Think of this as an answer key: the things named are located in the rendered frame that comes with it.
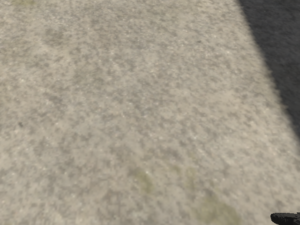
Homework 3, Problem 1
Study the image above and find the right robot hand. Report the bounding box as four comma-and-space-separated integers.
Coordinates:
270, 212, 300, 225

